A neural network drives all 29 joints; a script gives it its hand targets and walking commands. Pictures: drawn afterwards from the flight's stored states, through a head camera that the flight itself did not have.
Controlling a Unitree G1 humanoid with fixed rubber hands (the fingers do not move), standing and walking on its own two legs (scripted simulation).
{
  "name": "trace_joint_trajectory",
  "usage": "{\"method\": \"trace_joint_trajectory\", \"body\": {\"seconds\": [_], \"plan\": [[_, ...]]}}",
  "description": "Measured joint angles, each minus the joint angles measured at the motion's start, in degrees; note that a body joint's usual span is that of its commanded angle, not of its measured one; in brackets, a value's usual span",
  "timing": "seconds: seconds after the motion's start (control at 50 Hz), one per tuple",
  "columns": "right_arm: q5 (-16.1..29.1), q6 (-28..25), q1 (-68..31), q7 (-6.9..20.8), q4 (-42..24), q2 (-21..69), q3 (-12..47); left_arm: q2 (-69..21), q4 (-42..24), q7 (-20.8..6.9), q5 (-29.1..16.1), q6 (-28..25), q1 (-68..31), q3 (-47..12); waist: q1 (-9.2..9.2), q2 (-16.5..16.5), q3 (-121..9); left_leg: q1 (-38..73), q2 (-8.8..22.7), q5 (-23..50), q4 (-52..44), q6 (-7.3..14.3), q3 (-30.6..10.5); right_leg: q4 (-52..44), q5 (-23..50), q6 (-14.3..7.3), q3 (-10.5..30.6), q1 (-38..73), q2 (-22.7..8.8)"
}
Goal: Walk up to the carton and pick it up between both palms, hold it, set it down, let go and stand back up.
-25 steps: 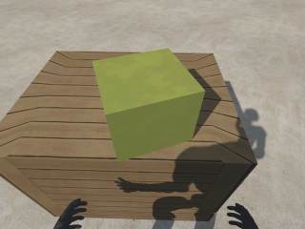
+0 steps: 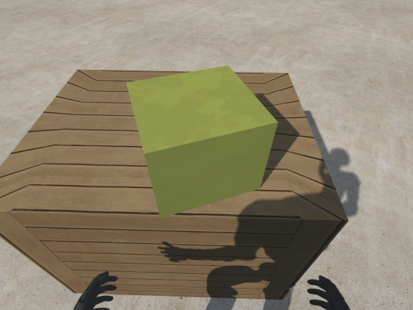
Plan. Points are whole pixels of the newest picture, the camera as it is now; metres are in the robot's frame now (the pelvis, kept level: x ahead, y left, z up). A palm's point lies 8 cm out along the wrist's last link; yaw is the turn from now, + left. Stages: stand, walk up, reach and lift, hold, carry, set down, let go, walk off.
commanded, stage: stand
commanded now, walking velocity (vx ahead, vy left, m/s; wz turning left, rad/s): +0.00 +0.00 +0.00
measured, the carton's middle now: (196, 137) +0.51 +0.05 +0.05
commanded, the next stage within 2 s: none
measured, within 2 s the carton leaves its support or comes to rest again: neither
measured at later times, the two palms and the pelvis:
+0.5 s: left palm out of the picture +0.14 +0.26 -0.08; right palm out of the picture +0.15 -0.23 -0.08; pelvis +0.00 +0.01 +0.00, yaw +0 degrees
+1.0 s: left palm out of the picture +0.13 +0.26 -0.08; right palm out of the picture +0.14 -0.23 -0.08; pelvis +0.00 +0.01 +0.00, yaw +0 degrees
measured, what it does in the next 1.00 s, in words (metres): stands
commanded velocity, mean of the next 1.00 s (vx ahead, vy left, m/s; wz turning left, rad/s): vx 0.00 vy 0.00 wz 0.00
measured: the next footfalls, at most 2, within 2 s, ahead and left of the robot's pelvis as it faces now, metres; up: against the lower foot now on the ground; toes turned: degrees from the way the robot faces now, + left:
none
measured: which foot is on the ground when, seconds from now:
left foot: down 0.00-1.00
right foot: down 0.00-1.00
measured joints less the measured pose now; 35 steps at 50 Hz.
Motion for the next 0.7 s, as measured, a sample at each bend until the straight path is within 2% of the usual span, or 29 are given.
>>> {"method": "trace_joint_trajectory", "body": {"seconds": [0.7], "plan": [[0.0,-0.12,0.0,0.0,0.97,0.0,-0.03,0.16,1.53,-0.13,0.0,0.15,0.0,0.0,0.0,0.29,0.0,-0.47,0.0,0.18,-0.01,0.57,0.0,-1.34,0.91,0.54,0.02,0.14,0.0]]}}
